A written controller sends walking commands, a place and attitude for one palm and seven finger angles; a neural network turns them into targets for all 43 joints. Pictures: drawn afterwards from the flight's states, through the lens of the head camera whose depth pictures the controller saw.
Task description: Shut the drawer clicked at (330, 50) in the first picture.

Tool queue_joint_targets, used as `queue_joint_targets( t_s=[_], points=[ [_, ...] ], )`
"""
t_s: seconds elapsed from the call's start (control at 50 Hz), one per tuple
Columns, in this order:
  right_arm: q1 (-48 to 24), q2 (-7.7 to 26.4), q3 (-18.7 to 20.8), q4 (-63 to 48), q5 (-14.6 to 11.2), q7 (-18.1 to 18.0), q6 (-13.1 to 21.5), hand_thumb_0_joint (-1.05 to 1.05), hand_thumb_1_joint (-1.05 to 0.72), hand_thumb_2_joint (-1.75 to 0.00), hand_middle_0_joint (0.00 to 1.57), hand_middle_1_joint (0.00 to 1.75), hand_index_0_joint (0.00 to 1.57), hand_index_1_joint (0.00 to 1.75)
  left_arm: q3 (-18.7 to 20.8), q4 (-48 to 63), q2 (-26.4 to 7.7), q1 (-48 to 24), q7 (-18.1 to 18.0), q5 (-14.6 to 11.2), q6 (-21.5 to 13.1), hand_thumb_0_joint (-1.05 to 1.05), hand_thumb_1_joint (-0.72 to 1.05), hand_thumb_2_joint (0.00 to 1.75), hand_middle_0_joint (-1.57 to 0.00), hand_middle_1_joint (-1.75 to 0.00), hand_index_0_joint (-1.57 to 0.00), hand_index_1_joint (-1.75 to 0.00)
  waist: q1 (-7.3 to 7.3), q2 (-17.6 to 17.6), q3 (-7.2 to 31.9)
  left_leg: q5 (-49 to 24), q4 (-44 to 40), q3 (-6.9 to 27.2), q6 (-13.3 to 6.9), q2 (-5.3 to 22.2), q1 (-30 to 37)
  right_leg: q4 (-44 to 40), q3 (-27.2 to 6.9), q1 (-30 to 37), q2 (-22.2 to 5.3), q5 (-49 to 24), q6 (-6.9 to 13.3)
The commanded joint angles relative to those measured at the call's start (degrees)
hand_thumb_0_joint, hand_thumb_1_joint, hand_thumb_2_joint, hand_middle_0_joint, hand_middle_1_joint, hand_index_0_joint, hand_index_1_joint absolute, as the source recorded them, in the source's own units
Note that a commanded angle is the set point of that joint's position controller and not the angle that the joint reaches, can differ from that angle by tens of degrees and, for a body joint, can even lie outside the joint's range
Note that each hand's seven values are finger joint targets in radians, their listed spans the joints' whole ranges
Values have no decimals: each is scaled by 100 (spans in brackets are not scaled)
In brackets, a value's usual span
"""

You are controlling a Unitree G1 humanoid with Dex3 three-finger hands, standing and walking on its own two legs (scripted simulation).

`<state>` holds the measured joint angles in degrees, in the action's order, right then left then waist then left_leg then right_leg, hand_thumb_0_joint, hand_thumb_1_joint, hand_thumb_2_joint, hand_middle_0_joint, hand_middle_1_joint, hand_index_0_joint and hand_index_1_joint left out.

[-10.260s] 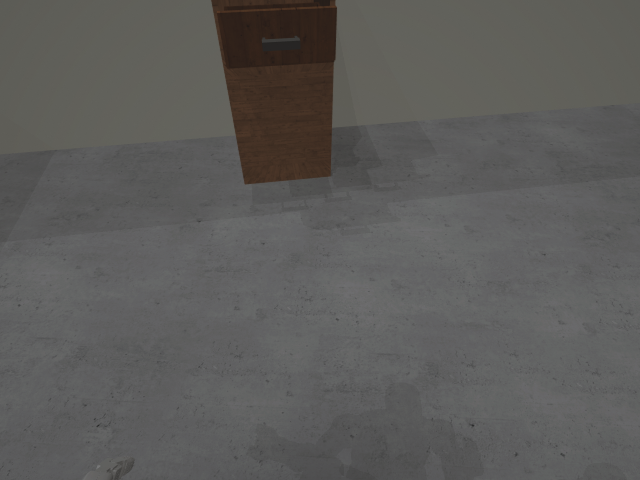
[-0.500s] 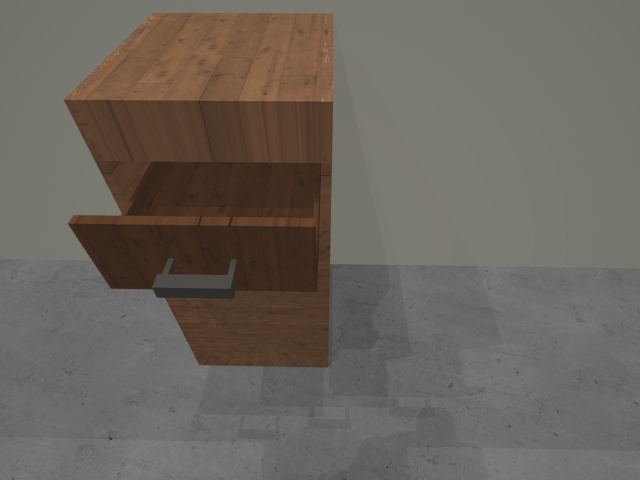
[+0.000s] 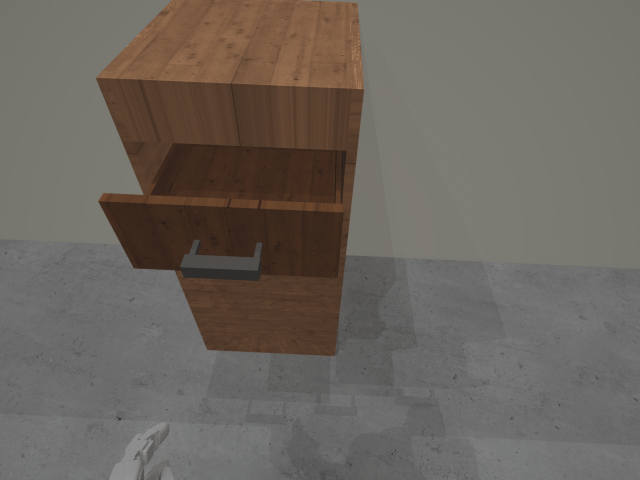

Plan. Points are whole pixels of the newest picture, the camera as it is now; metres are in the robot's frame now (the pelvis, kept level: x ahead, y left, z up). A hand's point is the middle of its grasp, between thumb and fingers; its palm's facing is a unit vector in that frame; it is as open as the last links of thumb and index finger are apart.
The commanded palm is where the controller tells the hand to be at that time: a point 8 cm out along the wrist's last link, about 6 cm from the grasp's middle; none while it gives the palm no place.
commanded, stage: raise the hand and make a fist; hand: left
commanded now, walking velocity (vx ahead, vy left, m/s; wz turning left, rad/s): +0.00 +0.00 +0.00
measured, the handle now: (224, 257) +0.46 +0.19 -0.03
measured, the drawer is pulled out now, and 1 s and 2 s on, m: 0.16 0.16 0.16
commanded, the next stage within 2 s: bring the fist close to the handle in 1.78 s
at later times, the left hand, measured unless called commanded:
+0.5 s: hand (197, 419) +0.19 +0.16 +0.01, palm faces +0.09 -0.99 -0.08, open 4.9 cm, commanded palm +0.17 +0.21 -0.01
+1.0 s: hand (217, 390) +0.22 +0.14 +0.02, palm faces -0.04 -1.00 -0.04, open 3.1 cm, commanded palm +0.20 +0.20 +0.04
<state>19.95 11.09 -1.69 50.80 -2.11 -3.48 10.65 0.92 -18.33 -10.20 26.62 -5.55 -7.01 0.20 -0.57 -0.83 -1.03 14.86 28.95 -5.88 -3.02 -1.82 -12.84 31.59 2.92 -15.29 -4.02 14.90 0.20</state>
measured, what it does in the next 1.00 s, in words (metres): stands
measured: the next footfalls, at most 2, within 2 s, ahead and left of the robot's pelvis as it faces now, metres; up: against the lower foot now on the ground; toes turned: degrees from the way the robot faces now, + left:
none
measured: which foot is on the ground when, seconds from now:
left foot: down 0.00-1.00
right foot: down 0.00-1.00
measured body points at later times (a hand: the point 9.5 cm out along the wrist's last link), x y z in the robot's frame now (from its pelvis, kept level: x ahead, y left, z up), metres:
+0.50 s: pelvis -0.01 -0.03 -0.08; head +0.05 -0.02 +0.37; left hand +0.17 +0.21 +0.02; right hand +0.24 -0.22 -0.13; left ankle +0.01 +0.08 -0.73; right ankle +0.03 -0.13 -0.73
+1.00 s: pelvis +0.03 -0.03 -0.05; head +0.07 -0.04 +0.40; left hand +0.21 +0.19 +0.03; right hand +0.22 -0.27 -0.11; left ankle +0.01 +0.08 -0.73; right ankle +0.03 -0.13 -0.73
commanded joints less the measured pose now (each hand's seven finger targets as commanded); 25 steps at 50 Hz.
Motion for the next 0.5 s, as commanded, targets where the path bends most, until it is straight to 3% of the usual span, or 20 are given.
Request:
queue_joint_targets(
  t_s=[0.0, 0.02, 0.04, 0.06, 0.08, 0.1, 0.12, 0.14, 0.18, 0.22, 0.24, 0.28, 0.3, 0.32, 0.38, 0.4, 0.42, 0.44, 0.48],
  points=[
    [-974, 1038, 267, -1545, 9, -59, 977, 0, -90, -90, 20, 30, 20, 30, -187, 2356, 65, -1277, 63, -215, -1153, 0, 90, 90, -34, -45, -34, -45, 400, 209, -326, 1462, -466, 1099, 346, 321, -973, -29, 328, -1122, 357, 722, 88],
    [-944, 1070, 336, -1602, 43, -5, 961, 0, -90, -90, 20, 30, 20, 30, 5, 1658, 65, -967, 205, -187, -1438, 0, 90, 90, -36, -47, -36, -47, 375, -509, -589, 1504, -168, 1088, 346, 273, -1354, 94, 393, -1501, 390, 1000, 82],
    [-917, 1051, 391, -1699, 96, 71, 965, 0, -90, -90, 20, 30, 20, 30, -21, 1213, 253, -703, 453, -208, -1830, 0, 90, 90, -38, -50, -38, -50, 273, -1219, -467, 1497, 209, 1004, 359, 242, -1736, 360, 442, -1846, 440, 1391, 76],
    [-993, 1016, 460, -1856, 148, 149, 995, 0, -90, -90, 20, 30, 20, 30, 60, 754, 369, -57, 759, -293, -2264, 0, 90, 90, -40, -52, -40, -52, 54, -1651, -310, 1433, 626, 870, 371, 227, -2095, 649, 431, -2134, 462, 1711, 97],
    [-1065, 1035, 503, -2021, 207, 251, 1003, 0, -90, -90, 20, 30, 20, 30, 72, 747, 372, 160, 1092, -384, -2717, 0, 90, 90, -42, -54, -42, -54, -36, -1700, -8, 1343, 1007, 747, 385, 182, -2356, 917, 368, -2299, 440, 1881, 111],
    [-1171, 1066, 564, -2224, 258, 361, 977, 0, -90, -90, 20, 30, 20, 30, 198, 815, 265, 444, 1432, -449, -3129, 0, 90, 90, -44, -56, -44, -56, -158, -1558, 318, 1191, 1355, 611, 404, 128, -2471, 1128, 282, -2308, 439, 1892, 157],
    [-1203, 1127, 636, -2451, 284, 506, 916, 0, -90, -90, 20, 30, 20, 30, 482, 670, -34, 724, 1791, -443, -3413, 0, 90, 90, -46, -58, -46, -58, -277, -903, 478, 985, 1582, 534, 433, 56, -2460, 1307, 169, -2194, 421, 1651, 257],
    [-1276, 1143, 639, -2708, 245, 537, 852, 0, -90, -90, 20, 30, 20, 30, 692, 667, -260, 820, 1948, -461, -3427, 0, 90, 90, -48, -60, -48, -60, -384, -648, 776, 895, 1744, 456, 390, -11, -2622, 1527, 108, -2080, 385, 1400, 268],
    [-1401, 1092, 612, -3091, 100, 517, 706, 0, -90, -90, 20, 30, 20, 30, 846, 1303, -588, 527, 2085, -410, -3098, 0, 90, 90, -52, -65, -52, -65, -509, -4, 1205, 1160, 1742, 428, 329, -34, -2895, 1826, 28, -2097, 364, 1410, 253],
    [-1323, 1048, 601, -3339, 83, 442, 566, 0, -90, -90, 20, 30, 20, 30, 953, 2348, -792, -41, 1989, -506, -2841, 0, 90, 90, -56, -69, -56, -69, -486, 408, 1571, 1216, 1719, 606, 310, 66, -2809, 2132, 28, -2122, 434, 1188, 253],
    [-1358, 1007, 585, -3474, 84, 415, 519, 0, -90, -90, 20, 30, 20, 30, 872, 2908, -692, -182, 1888, -559, -2784, 0, 90, 90, -58, -71, -58, -71, -455, 676, 1704, 1188, 1760, 671, 287, 110, -2726, 2160, -1, -2192, 440, 1069, 247],
    [-1118, 866, 557, -3432, 113, 350, 500, 0, -90, -90, 20, 30, 20, 30, 943, 4066, -737, -599, 1585, -651, -2940, 0, 90, 90, -62, -75, -62, -75, -272, 1013, 2068, 724, 2026, 733, 210, 159, -2411, 2124, -76, -2225, 444, 740, 235],
    [-1027, 842, 524, -3375, 133, 309, 508, 0, -90, -90, 20, 30, 20, 30, 837, 4634, -731, -947, 1464, -655, -3102, 0, 90, 90, -64, -78, -64, -78, -110, 1137, 2109, 500, 2157, 781, 192, 195, -2247, 2139, -73, -2368, 465, 595, 231],
    [-920, 872, 487, -3264, 177, 270, 509, 0, -90, -90, 20, 30, 20, 30, 685, 5048, -766, -1461, 1387, -621, -3267, 0, 90, 90, -66, -80, -66, -80, 149, 812, 2071, 510, 2328, 892, 157, 247, -2288, 2231, -75, -2633, 530, 618, 199],
    [-774, 927, 428, -2940, 191, 216, 660, 0, -90, -90, 20, 30, 20, 30, -53, 4759, -292, -1411, 1552, -544, -3584, 0, 90, 90, -72, -86, -72, -86, 487, 897, 1806, 309, 2654, 961, 117, 279, -2306, 2235, -52, -3149, 540, 594, 176],
    [-694, 978, 442, -2843, 174, 190, 687, 0, -90, -90, 20, 30, 20, 30, 13, 4500, -420, -1450, 1672, -539, -3559, 0, 90, 90, -74, -88, -74, -88, 582, 662, 1758, 338, 2729, 993, 113, 295, -2383, 2205, -39, -3163, 550, 595, 152],
    [-743, 1034, 396, -2809, 157, 165, 686, 0, -90, -90, 20, 30, 20, 30, -155, 4178, -337, -1403, 1869, -536, -3405, 0, 90, 90, -76, -91, -76, -91, 646, 608, 1591, 380, 2794, 1005, 98, 273, -2489, 2167, -52, -3161, 565, 599, 152],
    [-703, 1049, 416, -2824, 125, 139, 673, 0, -90, -90, 20, 30, 20, 30, -93, 3879, -437, -1251, 2015, -520, -3183, 0, 90, 90, -78, -93, -78, -93, 640, 325, 1620, 515, 2796, 982, 99, 268, -2632, 2078, -56, -3039, 541, 671, 120],
    [-762, 1103, 423, -2953, 21, 85, 562, 0, -90, -90, 20, 30, 20, 30, 61, 3215, -573, -636, 2282, -494, -2476, 0, 90, 90, -82, -97, -82, -97, 455, -1, 1615, 737, 2607, 910, 103, 210, -2841, 1813, -112, -2682, 506, 887, 91]
  ],
)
